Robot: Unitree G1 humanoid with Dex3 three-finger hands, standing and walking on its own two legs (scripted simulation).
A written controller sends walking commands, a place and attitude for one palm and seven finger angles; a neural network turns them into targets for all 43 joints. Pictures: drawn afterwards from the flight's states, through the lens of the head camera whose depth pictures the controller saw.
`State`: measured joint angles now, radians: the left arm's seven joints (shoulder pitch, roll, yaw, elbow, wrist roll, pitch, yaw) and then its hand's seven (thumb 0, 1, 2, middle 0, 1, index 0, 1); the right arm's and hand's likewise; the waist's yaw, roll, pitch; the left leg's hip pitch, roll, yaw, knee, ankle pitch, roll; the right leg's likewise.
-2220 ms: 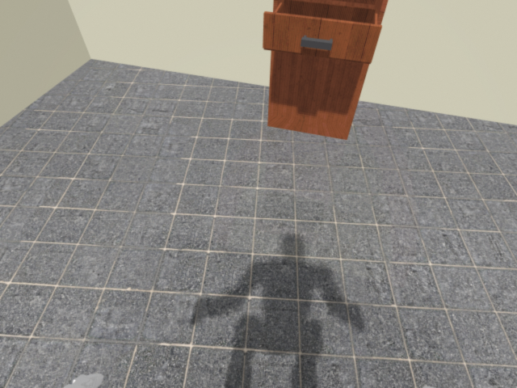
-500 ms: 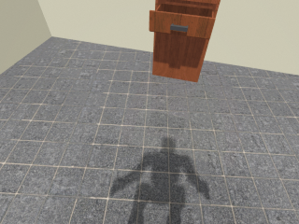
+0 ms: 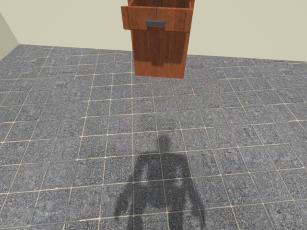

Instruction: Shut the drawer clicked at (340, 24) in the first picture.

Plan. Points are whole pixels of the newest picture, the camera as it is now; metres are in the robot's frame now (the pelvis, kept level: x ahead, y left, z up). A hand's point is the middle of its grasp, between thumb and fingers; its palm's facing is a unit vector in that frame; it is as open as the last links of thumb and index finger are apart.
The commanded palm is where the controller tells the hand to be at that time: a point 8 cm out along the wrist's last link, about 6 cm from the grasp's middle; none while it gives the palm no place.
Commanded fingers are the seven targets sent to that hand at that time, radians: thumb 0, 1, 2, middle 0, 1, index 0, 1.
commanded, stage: walk to a spot facing it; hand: left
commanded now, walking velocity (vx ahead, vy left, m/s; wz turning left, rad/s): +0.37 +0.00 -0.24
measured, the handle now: (155, 21) +1.31 +0.07 -0.05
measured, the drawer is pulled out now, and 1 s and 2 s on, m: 0.30 0.30 0.30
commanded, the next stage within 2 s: turn to face it in 1.40 s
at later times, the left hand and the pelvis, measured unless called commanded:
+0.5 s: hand (91, 226) +0.16 +0.21 -0.18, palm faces -0.05 -0.99 -0.16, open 7.4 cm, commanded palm none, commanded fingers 0.00 0.90 0.90 -0.20 -0.30 -0.20 -0.30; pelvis +0.21 +0.03 +0.00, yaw -9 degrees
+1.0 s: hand (137, 123) +0.54 +0.11 -0.15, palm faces -0.25 -0.95 -0.19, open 7.4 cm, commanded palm none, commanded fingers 0.00 0.90 0.90 -0.20 -0.30 -0.20 -0.30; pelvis +0.42 -0.04 +0.01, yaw -16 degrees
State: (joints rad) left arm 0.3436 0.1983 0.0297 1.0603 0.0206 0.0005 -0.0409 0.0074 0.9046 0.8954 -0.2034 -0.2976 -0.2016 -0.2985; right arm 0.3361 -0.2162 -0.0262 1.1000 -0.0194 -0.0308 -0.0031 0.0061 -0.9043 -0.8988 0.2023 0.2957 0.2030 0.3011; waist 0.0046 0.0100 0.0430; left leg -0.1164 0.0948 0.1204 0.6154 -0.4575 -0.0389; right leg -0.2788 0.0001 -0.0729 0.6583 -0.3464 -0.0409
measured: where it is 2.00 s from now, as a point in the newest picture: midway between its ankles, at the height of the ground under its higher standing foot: (176, 151)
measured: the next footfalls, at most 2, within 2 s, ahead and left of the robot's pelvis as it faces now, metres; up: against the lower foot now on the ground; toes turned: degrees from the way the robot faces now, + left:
left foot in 0.42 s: +0.34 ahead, +0.12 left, +0.00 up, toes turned +1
right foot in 0.88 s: +0.46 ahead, -0.16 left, +0.00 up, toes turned -24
